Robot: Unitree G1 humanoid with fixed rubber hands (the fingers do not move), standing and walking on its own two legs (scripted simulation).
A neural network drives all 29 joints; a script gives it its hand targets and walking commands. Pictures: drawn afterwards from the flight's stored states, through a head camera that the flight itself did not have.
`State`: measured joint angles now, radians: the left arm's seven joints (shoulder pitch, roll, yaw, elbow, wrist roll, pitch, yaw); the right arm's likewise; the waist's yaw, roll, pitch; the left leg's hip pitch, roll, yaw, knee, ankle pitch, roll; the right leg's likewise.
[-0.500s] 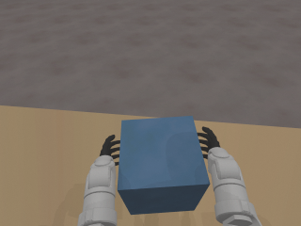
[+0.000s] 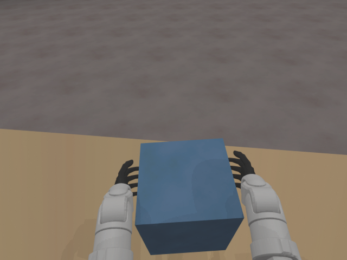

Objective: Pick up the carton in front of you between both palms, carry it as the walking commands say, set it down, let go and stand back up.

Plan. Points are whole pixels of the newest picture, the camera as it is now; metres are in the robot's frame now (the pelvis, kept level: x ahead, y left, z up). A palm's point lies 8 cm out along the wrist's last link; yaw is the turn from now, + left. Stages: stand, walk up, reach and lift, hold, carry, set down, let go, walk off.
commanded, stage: hold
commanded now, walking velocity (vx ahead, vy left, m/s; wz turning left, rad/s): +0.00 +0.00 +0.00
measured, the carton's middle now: (185, 199) +0.29 +0.00 -0.04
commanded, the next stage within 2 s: carry in 1.18 s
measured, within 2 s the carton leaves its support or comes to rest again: neither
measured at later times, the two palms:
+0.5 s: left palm (121, 189) +0.28 +0.15 +0.05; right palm (249, 179) +0.28 -0.15 +0.05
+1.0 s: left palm (121, 187) +0.28 +0.15 +0.05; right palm (249, 178) +0.28 -0.15 +0.05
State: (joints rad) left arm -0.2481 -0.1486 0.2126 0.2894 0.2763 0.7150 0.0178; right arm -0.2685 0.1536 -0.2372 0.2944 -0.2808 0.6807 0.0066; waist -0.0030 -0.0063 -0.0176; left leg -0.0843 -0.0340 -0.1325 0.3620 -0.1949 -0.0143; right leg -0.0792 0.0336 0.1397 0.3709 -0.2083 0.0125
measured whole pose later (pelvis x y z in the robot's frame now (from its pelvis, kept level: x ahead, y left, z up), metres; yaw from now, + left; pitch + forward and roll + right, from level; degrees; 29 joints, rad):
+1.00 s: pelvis +0.00 +0.00 +0.00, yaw +0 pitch -7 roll +0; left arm -0.27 -0.15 0.22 0.25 0.29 0.78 0.01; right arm -0.29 0.16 -0.24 0.25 -0.29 0.75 0.01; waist 0.00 -0.01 0.00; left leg -0.04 -0.03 -0.12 0.34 -0.18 -0.01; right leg -0.04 0.03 0.13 0.35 -0.20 0.01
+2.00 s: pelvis +0.32 -0.06 -0.01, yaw +2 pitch +5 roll +0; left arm 0.07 -0.14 0.05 -0.46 -0.02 1.13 0.20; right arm 0.06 0.13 -0.06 -0.49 0.03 1.13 -0.19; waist 0.01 0.02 -0.14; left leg -0.42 0.09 0.08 1.11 -0.39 0.00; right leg -0.36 -0.03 -0.25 0.50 -0.23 -0.08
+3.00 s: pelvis +0.95 -0.08 -0.02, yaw +1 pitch +5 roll +1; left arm -0.46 -0.15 0.27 -0.06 0.01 0.96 0.18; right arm -0.49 0.13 -0.30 -0.06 -0.04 0.96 -0.20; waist 0.05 0.01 0.06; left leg -0.53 0.03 0.01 1.25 -0.40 0.04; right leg -0.44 0.00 -0.17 0.58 -0.24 -0.10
